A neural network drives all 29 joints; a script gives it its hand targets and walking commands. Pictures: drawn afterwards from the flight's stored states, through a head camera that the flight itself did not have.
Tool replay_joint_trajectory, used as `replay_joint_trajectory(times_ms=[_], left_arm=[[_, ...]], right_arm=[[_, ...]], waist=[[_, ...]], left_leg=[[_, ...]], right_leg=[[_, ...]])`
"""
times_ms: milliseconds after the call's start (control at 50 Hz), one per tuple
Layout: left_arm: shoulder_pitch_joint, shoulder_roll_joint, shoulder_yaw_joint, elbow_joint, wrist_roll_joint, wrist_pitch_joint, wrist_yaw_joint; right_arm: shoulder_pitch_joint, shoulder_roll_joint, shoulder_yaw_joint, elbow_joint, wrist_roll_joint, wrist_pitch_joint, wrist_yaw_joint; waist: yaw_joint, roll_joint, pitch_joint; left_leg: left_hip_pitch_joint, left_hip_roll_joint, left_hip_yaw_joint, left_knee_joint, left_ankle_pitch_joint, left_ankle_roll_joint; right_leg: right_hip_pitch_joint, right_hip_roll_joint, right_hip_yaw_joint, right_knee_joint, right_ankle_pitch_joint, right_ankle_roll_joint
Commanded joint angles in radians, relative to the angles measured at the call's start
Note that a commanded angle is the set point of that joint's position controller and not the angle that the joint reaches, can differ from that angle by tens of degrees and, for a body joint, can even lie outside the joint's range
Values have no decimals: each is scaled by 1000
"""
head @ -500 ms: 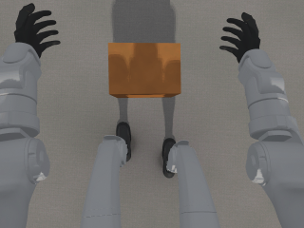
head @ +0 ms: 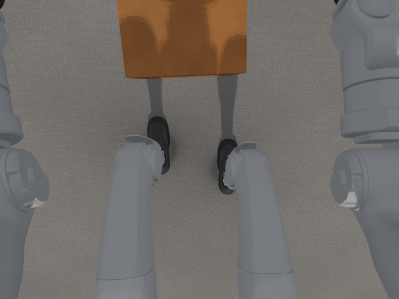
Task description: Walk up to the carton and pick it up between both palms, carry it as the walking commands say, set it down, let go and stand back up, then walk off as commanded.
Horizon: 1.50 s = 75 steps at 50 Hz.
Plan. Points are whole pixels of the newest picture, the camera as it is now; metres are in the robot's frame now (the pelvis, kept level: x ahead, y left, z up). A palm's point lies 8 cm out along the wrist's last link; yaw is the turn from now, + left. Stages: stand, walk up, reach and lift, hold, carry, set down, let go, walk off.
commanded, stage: reach and lift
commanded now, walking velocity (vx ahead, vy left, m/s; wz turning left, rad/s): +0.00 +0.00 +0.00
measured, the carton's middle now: (185, 38) +0.53 +0.05 -0.49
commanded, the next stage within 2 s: none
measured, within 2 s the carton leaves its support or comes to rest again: neither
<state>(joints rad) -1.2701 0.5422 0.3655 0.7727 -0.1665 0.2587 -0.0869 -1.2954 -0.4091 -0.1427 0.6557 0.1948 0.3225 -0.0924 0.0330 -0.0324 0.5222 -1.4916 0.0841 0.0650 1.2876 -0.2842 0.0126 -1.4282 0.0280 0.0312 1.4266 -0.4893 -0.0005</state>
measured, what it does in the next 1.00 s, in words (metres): lowers itself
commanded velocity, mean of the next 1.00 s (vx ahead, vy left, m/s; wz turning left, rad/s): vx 0.00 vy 0.00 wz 0.00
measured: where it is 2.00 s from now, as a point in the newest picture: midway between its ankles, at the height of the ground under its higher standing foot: (194, 166)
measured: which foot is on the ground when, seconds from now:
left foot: down 0.00-1.00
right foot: down 0.00-1.00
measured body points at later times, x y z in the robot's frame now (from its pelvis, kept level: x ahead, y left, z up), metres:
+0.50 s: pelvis -0.03 +0.01 -0.17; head +0.34 +0.04 +0.07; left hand +0.53 +0.30 -0.30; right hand +0.56 -0.16 -0.31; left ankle +0.15 +0.13 -0.57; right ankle +0.08 -0.11 -0.57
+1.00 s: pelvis -0.01 +0.01 -0.25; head +0.37 +0.03 -0.03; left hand +0.53 +0.31 -0.42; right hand +0.55 -0.16 -0.45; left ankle +0.15 +0.13 -0.57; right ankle +0.08 -0.11 -0.57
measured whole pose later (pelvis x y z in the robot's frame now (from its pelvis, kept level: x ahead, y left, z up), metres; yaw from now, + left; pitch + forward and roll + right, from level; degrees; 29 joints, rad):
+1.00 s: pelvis -0.01 +0.01 -0.25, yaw +1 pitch +31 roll +1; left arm -1.44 0.61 0.13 1.09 -0.31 0.11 0.02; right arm -1.38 -0.45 -0.03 0.92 0.27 0.17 -0.11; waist 0.05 -0.03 0.52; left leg -2.29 0.09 0.01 2.16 -0.42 0.03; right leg -2.14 0.03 0.01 2.32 -0.73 0.01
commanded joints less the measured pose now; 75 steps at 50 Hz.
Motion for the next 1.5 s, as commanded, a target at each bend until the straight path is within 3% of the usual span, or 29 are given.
replay_joint_trajectory(times_ms=[0,80,120,220,300,500,660,760,780,840,920,1040,1160,1480], left_arm=[[-356,304,-2,-61,-1,-60,-6],[-423,322,-33,-45,0,-42,23],[-448,353,-40,-81,-7,-29,39],[-503,379,-84,-205,-51,14,73],[-542,393,-95,-265,-80,39,99],[-547,295,-126,-60,-86,-12,127],[-512,251,-134,17,-73,-97,140],[-497,264,-105,-2,-51,-145,145],[-496,250,-112,-13,-65,-155,145],[-462,185,-167,106,-109,-174,126],[-462,190,-196,130,-145,-204,106],[-444,199,-212,124,-184,-231,99],[-411,213,-198,139,-179,-223,92],[-503,169,-253,206,-189,-237,128]], right_arm=[[-374,-174,-47,-100,5,-48,-19],[-414,-223,-39,-94,24,-34,-26],[-425,-239,-27,-122,41,-20,-38],[-435,-280,-21,-167,79,11,-60],[-477,-309,-18,-209,91,23,-69],[-489,-315,-17,-25,79,-45,-36],[-449,-286,2,29,72,-131,-12],[-437,-266,13,17,69,-168,-17],[-430,-263,8,4,69,-177,-17],[-414,-231,27,49,67,-198,-20],[-405,-211,37,46,61,-223,-26],[-358,-137,102,62,127,-229,-20],[-360,-141,100,52,125,-224,-23],[-419,-135,87,137,107,-235,-32]], waist=[[84,-15,-2027],[68,24,-2080],[72,30,-2138],[43,93,-2244],[37,99,-2245],[18,77,-1913],[17,50,-1794],[48,40,-1778],[38,42,-1795],[6,32,-1691],[-4,25,-1678],[36,25,-1736],[56,11,-1697],[30,51,-1622]], left_leg=[[662,-133,-14,126,318,30],[667,-130,-7,238,271,20],[650,-133,4,287,267,20],[704,-127,0,397,308,11],[702,-118,-7,471,304,6],[552,-84,-52,603,202,0],[558,-70,-85,713,296,2],[512,-62,-77,769,361,3],[519,-60,-83,782,385,1],[401,-50,-85,812,367,6],[273,-40,-75,836,362,0],[232,-36,-59,866,407,13],[130,-34,-39,861,349,13],[217,-50,-61,828,318,4]], right_leg=[[370,40,-32,-81,302,52],[238,54,-65,23,222,49],[237,59,-70,75,225,49],[152,67,-83,172,205,39],[78,61,-89,237,159,30],[-268,33,-108,380,-24,23],[-412,22,-120,491,-16,31],[-401,17,-106,541,50,34],[-404,15,-103,552,65,32],[-416,10,-91,570,102,30],[-322,6,-74,603,199,35],[-230,10,-52,627,293,37],[-187,18,-42,622,303,42],[-343,26,-67,602,177,35]])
